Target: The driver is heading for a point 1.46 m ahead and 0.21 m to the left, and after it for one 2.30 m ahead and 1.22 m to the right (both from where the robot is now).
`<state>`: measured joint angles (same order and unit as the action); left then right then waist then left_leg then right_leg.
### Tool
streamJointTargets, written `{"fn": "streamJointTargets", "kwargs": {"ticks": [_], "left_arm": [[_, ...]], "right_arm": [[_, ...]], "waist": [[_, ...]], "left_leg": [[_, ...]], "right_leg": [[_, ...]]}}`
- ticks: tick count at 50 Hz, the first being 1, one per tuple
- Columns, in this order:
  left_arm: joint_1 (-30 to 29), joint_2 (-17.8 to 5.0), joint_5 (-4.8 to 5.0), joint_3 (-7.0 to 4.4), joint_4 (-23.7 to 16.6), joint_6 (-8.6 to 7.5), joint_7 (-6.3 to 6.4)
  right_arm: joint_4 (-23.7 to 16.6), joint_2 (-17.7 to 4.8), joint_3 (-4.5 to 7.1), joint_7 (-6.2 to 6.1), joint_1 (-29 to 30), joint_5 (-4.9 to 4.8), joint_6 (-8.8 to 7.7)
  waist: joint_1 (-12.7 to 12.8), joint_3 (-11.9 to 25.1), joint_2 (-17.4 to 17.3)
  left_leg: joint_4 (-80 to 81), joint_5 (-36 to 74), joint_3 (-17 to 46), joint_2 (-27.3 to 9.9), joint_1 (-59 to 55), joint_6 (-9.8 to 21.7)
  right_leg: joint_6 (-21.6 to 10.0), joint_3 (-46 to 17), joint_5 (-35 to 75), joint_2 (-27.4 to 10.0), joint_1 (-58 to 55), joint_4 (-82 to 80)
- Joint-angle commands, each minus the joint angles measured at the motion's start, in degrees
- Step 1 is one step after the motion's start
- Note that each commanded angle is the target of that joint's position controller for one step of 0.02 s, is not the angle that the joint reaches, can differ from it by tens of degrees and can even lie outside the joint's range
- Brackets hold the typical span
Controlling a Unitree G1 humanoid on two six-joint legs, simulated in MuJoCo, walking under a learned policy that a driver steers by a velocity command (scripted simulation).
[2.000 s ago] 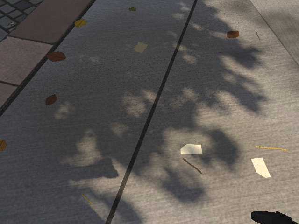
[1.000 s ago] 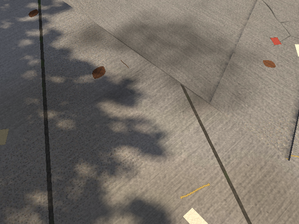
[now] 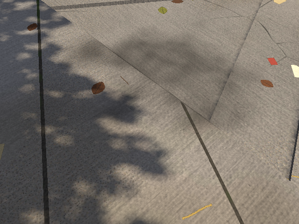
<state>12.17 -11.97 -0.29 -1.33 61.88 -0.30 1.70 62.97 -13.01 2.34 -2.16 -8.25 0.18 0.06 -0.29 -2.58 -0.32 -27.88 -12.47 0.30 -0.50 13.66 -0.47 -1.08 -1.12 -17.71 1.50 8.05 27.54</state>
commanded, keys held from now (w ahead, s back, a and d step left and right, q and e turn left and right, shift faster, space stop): no key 0.34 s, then w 0.66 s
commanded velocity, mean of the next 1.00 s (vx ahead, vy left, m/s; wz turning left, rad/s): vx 0.22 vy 0.00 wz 0.00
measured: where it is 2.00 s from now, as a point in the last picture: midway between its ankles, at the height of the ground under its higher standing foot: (149, 160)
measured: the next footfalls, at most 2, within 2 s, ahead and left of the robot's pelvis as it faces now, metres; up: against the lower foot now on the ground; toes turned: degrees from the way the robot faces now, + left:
right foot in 1.10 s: +0.47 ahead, -0.09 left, +0.00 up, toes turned -2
left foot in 1.64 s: +0.76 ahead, +0.16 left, +0.00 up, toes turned +3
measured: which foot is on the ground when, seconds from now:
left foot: down 0.00-1.00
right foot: down 0.00-0.62, up 0.64-1.00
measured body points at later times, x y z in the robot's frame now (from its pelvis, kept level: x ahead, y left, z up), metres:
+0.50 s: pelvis +0.02 +0.01 +0.00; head +0.02 +0.01 +0.45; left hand +0.00 +0.26 -0.16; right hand +0.05 -0.24 -0.15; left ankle +0.02 +0.12 -0.72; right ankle -0.03 -0.11 -0.74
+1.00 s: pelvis +0.21 +0.04 +0.00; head +0.24 +0.05 +0.45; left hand +0.43 +0.26 -0.11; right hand +0.10 -0.20 -0.14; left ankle +0.05 +0.13 -0.74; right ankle +0.40 -0.10 -0.70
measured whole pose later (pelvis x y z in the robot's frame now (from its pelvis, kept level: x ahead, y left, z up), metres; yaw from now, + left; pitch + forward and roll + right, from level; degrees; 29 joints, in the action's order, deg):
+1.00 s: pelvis +0.21 +0.04 +0.00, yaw +0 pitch +2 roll +0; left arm -1.6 -13.2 1.6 -2.1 50.7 -4.9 -1.8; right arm 62.4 -11.1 1.1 -0.8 -27.9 -0.3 -4.9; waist -5.2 -0.9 1.6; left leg -8.5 -18.9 -2.6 2.1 -8.2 2.3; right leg -2.3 1.9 1.2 -3.8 37.4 34.4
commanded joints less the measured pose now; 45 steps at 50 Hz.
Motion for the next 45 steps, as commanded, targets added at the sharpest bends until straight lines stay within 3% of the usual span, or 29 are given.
{"fn": "streamJointTargets", "kwargs": {"ticks": [1, 17, 18, 20, 21, 23, 24, 25, 27, 29, 30, 31, 32, 33, 34, 35, 37, 38, 41, 45], "left_arm": [[1.91, -5.77, 0.01, -0.8, -1.04, -0.46, 0.18], [5.33, -4.52, 0.12, -0.17, 0.24, -0.68, 0.31], [6.6, -4.07, 0.16, -0.08, 0.86, -0.61, 0.37], [6.96, -6.42, 0.87, -0.91, 0.48, -0.37, 0.69], [7.49, -7.2, 1.14, -1.21, -0.06, -0.57, 0.76], [10.91, -9.89, 1.78, -2.25, 0.02, -1.75, 0.57], [10.66, -10.98, 1.87, -2.8, -0.18, -2.31, 0.49], [10.0, -10.32, 1.58, -2.78, -0.8, -2.78, 0.4], [7.72, -9.3, 1.96, -2.61, -2.08, -3.5, -0.05], [4.63, -9.18, 2.43, -2.55, -3.32, -3.19, -0.43], [3.75, -9.19, 2.25, -2.5, -4.08, -3.3, -0.53], [1.77, -6.74, 1.78, -1.76, -5.33, -3.83, -0.77], [2.64, -3.0, 1.83, -1.0, -7.38, -4.97, -0.55], [1.9, -5.21, 2.68, -1.51, -7.58, -5.79, -0.7], [1.25, -5.59, 3.32, -1.59, -7.72, -6.35, -1.25], [1.21, -5.67, 3.04, -1.72, -7.33, -6.59, -1.51], [-0.35, -7.29, 1.98, -2.8, -7.49, -6.54, -1.67], [-0.31, -6.67, 1.88, -2.89, -7.43, -6.17, -1.96], [-5.24, -4.14, 1.46, -2.37, -9.49, -5.15, -2.28], [-15.88, -2.86, 1.67, -1.27, -13.63, -5.23, -2.77]], "right_arm": [[-1.5, -5.96, 0.81, -0.24, -0.24, -0.01, -0.45], [-0.33, -4.76, 0.24, -0.39, -3.48, -0.13, -0.38], [0.24, -4.06, 0.06, -0.41, -4.55, -0.1, -0.32], [0.1, -4.78, 0.43, -0.57, -4.58, -0.64, -0.32], [-0.58, -4.9, 0.47, -0.51, -3.54, -0.68, -0.74], [-2.49, -2.52, -0.01, 0.25, -0.64, -1.0, -2.64], [-3.13, -2.16, -0.09, 0.8, 0.15, -1.22, -3.57], [-3.59, -2.73, 0.12, 1.31, 0.51, -1.51, -4.33], [-4.08, -2.74, 0.17, 2.09, -0.59, -2.16, -5.56], [-1.14, -3.13, 0.97, 2.26, -7.57, -2.21, -6.1], [1.03, -4.23, 1.73, 2.21, -13.24, -1.75, -5.9], [2.55, -7.78, 2.89, 2.01, -21.64, -1.38, -5.86], [3.1, -13.72, 3.92, 2.51, -28.3, -1.24, -6.1], [2.48, -9.37, 2.24, 2.69, -24.68, -0.52, -6.87], [0.64, -6.71, 1.39, 2.79, -19.61, -0.61, -7.41], [-0.79, -5.65, 0.83, 3.17, -16.1, -0.53, -7.6], [-1.77, -3.97, -0.09, 3.55, -14.31, -0.21, -7.13], [-1.54, -3.42, -0.37, 3.37, -15.74, -0.04, -6.69], [-1.35, -5.51, -0.29, 2.19, -18.86, 0.15, -5.97], [-2.44, -7.33, 0.01, 1.12, -19.69, 0.08, -5.5]], "waist": [[0.05, 0.68, 0.48], [0.07, 0.13, 0.32], [0.12, 1.41, 0.63], [0.54, -1.47, 2.5], [1.15, -3.87, 3.27], [2.72, -6.2, 8.62], [2.79, -7.45, 10.44], [2.4, -7.98, 9.59], [0.56, -7.98, 8.47], [-3.17, -5.06, 6.73], [-5.04, -2.7, 4.97], [-8.15, 0.62, -5.03], [-8.53, 4.31, -19.74], [-5.93, 1.71, -11.86], [-3.83, -2.06, -6.93], [-2.44, -2.67, -4.09], [-1.26, -3.0, -3.38], [-1.19, -2.28, -4.56], [-1.77, -2.69, -3.68], [-3.71, -4.78, -3.99]], "left_leg": [[3.44, 6.63, 1.49, -1.63, -4.01, 1.6], [3.51, 6.26, 1.53, -1.34, -3.33, 1.79], [3.35, 0.6, 0.71, -0.56, -3.81, 1.84], [-0.07, -17.25, -1.54, 2.0, 0.74, 2.62], [-1.94, -21.81, -1.52, 2.16, 4.72, 3.15], [-10.9, -15.38, -3.75, 2.49, 12.17, 3.02], [-15.8, -11.5, -2.76, 0.68, 14.66, 3.55], [-18.6, -12.31, -1.48, -0.87, 16.9, 4.36], [-13.49, -14.82, -1.0, -2.34, 15.92, 5.78], [-0.66, -5.8, -5.25, 1.2, -1.31, 5.34], [0.05, -2.32, -3.88, 1.74, -10.19, 4.74], [6.6, -6.09, 9.96, -7.02, -18.87, 7.49], [16.66, -11.49, 35.74, -19.91, -26.95, 15.68], [17.75, -15.07, 41.17, -22.99, -23.86, 17.42], [17.12, -13.38, 34.61, -21.54, -21.02, 15.73], [17.55, -9.72, 27.27, -18.58, -18.8, 13.64], [18.4, 3.77, 16.29, -13.99, -15.8, 10.49], [18.5, 9.29, 12.64, -12.44, -15.24, 9.86], [19.73, 18.13, 8.17, -11.56, -14.3, 10.76], [22.51, 17.14, 4.1, -10.1, -9.92, 10.3]], "right_leg": [[-1.04, -2.32, 6.49, -2.76, 5.89, -6.44], [-0.89, -1.66, 6.41, -2.49, 6.52, -6.56], [-1.14, -1.36, 0.56, -2.13, 6.09, -7.14], [-3.59, -3.3, -18.06, -2.57, 8.51, -8.02], [-5.33, -6.35, -25.19, -4.59, 9.66, -9.7], [-10.15, -18.76, -31.47, -13.3, 6.4, -15.99], [-12.68, -24.74, -30.41, -17.9, 5.82, -18.22], [-13.65, -26.56, -27.48, -19.58, 5.07, -18.79], [-12.08, -23.02, -20.13, -18.6, 3.9, -16.65], [-8.17, -13.31, -11.99, -12.24, 10.4, -11.5], [-6.74, -9.47, -4.17, -9.25, 14.58, -5.8], [-3.47, -1.79, 3.15, -3.65, 21.12, 12.32], [-0.86, 2.3, -10.16, 2.77, 33.84, 30.34], [-1.84, -3.84, -13.01, -0.28, 38.7, 41.39], [-3.38, -5.21, -7.57, -3.26, 41.96, 45.01], [-4.12, -4.18, -1.87, -5.7, 41.4, 44.12], [-3.98, -2.28, 5.02, -8.14, 38.1, 38.04], [-3.39, -1.1, 6.34, -8.27, 36.26, 35.94], [-0.91, 1.26, 10.25, -8.09, 37.03, 28.9], [0.16, 3.78, 18.81, -5.67, 31.94, 12.27]]}}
